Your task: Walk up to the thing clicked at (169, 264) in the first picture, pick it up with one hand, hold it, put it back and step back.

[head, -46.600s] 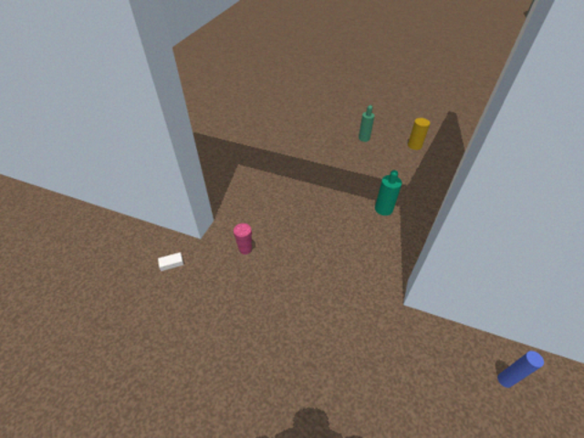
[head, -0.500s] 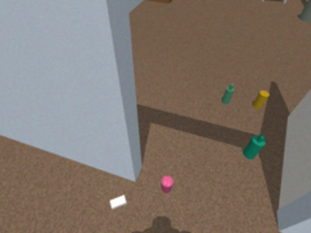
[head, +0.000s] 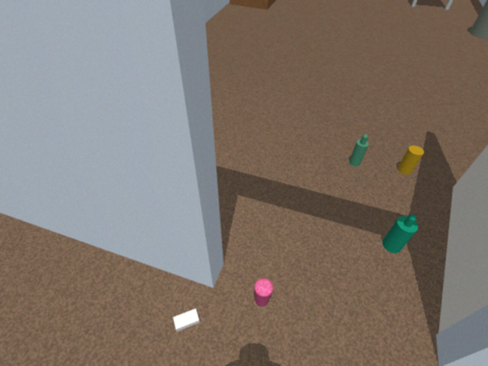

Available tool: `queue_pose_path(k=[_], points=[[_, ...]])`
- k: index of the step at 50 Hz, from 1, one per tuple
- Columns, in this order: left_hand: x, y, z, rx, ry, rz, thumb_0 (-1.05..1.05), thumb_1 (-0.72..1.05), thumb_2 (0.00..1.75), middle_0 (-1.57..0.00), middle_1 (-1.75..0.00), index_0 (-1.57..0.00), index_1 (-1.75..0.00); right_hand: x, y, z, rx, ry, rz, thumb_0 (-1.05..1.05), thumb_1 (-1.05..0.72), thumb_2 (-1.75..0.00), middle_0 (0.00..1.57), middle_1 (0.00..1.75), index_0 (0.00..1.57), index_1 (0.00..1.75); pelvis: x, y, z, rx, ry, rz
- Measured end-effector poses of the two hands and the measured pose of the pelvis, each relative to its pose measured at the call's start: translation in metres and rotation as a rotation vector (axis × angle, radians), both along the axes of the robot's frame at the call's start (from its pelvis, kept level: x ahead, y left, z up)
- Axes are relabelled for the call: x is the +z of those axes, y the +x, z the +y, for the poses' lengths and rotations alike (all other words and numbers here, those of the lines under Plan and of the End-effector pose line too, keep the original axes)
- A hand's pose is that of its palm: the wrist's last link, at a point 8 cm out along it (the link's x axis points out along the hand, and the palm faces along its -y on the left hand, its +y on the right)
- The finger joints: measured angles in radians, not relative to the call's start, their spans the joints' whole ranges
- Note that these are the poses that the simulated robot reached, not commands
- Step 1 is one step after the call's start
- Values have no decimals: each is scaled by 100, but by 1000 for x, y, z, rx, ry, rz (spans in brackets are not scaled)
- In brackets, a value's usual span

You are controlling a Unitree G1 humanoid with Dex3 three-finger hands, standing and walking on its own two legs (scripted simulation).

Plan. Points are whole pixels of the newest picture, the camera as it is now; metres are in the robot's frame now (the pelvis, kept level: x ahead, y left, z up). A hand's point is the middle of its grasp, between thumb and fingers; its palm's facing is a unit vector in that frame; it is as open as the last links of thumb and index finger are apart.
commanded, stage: stand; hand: left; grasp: from above
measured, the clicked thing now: (186, 319) +0.44 +0.23 -0.77
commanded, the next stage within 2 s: rise first in 0.70 s
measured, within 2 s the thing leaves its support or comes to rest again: neither
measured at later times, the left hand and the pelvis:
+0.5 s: hand out of the picture +0.06 +0.26 -0.16, palm faces -0.02 -0.94 -0.34, open 7.4 cm; pelvis +0.00 +0.00 +0.00, yaw +0 degrees
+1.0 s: hand out of the picture +0.15 +0.25 -0.17, palm faces +0.03 -0.95 -0.33, open 8.3 cm; pelvis -0.01 -0.01 -0.02, yaw +1 degrees
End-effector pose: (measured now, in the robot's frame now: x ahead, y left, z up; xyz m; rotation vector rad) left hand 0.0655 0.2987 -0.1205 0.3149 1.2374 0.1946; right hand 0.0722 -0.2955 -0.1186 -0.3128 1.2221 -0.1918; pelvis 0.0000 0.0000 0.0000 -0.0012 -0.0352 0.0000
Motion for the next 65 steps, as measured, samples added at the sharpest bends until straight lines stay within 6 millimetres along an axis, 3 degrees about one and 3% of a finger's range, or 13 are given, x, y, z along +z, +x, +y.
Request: queue_pose_path(k=[22, 41, 43, 50, 53, 59, 65], points=[[-2, -10, 1, 10, -4, 28, 1, 91, 90, -21, -30, -20, -30, -2, -7, 0, -2, 0, 28, 1, -90, -90, 20, 30, 20, 30, 0, 0, 1, 5, 0, 4], [-1, -1, -1, 12, 0, 21, 1, 91, 90, -21, -30, -20, -30, -3, 4, 0, 9, 1, 21, 1, -90, -90, 20, 30, 20, 30, 0, 6, -1, 6, 3, 11], [0, 9, -3, 33, -1, -30, 1, 88, 90, -21, -32, -20, -32, -2, 9, 2, 2, 1, -30, 1, -91, -90, 20, 30, 20, 30, -2, 4, -1, 10, 3, 34], [-13, 70, -5, 13, -14, -118, 1, 61, 89, -24, -55, -22, -56, -8, 16, 21, 4, 31, -133, 1, -95, -91, 20, 30, 20, 30, -16, -8, -7, 11, -4, 131], [-15, 85, -4, -29, 5, -126, 1, 42, 88, -22, -68, -21, -68, -11, 13, 26, -18, 49, -150, 1, -95, -90, 20, 30, 20, 30, -22, -7, -8, 3, -5, 156], [-25, 84, -3, -69, 45, -63, 0, -1, 90, -19, -86, -19, -85, -19, 13, 31, -33, 73, -180, 1, -93, -90, 20, 30, 20, 30, -33, -4, -6, -2, -8, 204], [-46, 73, 2, -73, 86, -55, 0, -33, 92, -18, -94, -17, -94, -35, 28, 29, -3, 59, -233, 1, -93, -90, 20, 30, 20, 30, -56, -4, -5, -3, -11, 264]])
